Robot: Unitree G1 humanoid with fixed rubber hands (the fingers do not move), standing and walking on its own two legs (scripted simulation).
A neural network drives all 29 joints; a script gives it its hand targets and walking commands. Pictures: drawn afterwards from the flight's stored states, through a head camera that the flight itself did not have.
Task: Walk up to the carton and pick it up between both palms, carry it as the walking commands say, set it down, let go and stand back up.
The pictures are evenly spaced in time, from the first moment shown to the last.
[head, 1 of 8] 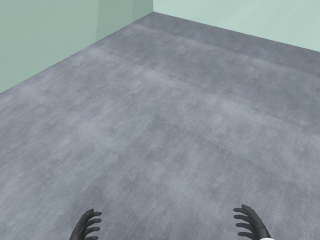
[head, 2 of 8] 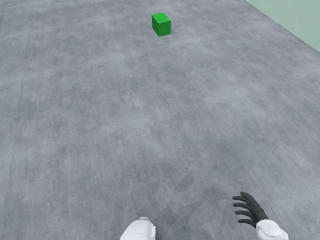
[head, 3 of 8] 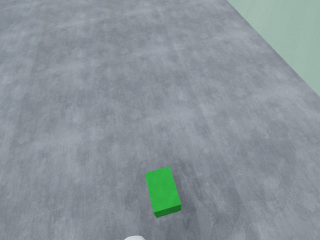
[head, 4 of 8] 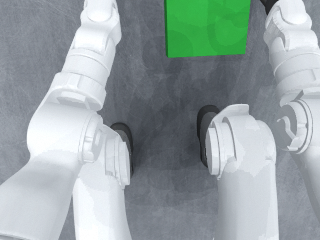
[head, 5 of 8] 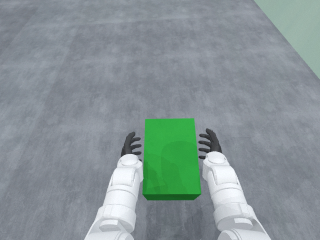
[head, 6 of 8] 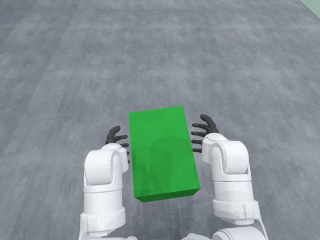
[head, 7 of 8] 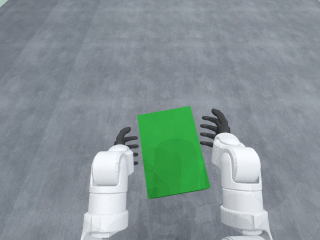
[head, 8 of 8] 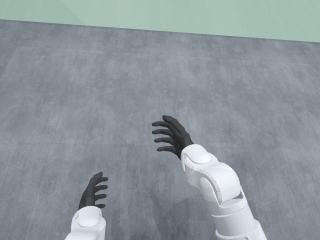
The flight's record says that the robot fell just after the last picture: yes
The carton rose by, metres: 0.68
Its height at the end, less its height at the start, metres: +0.00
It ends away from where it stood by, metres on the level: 2.67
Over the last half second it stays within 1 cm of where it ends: yes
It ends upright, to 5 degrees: yes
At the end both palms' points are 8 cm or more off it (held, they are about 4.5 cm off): yes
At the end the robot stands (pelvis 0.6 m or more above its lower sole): yes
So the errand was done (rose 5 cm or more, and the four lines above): yes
